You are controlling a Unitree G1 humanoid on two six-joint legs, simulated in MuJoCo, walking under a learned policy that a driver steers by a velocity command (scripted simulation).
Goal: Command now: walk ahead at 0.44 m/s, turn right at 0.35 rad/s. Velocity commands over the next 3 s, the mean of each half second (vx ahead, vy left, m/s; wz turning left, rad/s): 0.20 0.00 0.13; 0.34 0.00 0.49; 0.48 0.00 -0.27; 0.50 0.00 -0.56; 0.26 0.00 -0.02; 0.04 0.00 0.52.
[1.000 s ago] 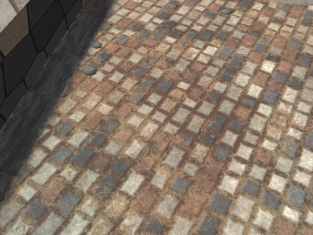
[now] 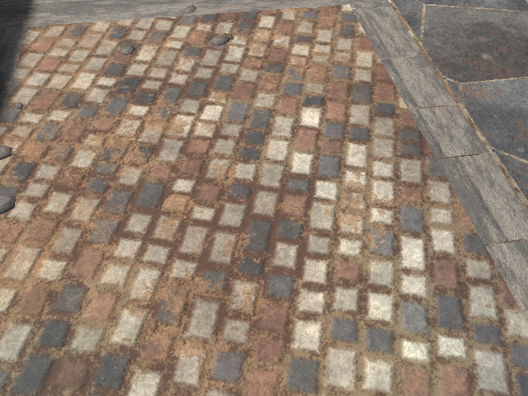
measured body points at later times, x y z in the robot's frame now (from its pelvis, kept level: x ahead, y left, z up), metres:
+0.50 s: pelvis +0.15 -0.01 +0.00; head +0.19 -0.02 +0.45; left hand +0.28 +0.26 -0.10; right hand +0.21 -0.27 -0.14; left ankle +0.07 +0.10 -0.67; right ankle +0.22 -0.08 -0.73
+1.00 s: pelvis +0.24 +0.08 +0.01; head +0.23 +0.10 +0.46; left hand +0.17 +0.35 -0.13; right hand +0.47 -0.11 -0.09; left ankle +0.19 +0.14 -0.73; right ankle +0.24 -0.06 -0.68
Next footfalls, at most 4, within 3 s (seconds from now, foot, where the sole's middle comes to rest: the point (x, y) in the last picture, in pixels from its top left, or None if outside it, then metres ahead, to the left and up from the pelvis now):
0.38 right None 0.26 -0.07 -0.77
0.92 left None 0.23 0.16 -0.77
1.40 right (225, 359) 0.59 0.15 -0.77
1.90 left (168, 260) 0.89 0.35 -0.77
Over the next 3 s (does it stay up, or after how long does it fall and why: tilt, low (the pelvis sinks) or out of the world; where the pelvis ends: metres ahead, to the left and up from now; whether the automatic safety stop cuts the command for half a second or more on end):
stays up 0.93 0.26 0.01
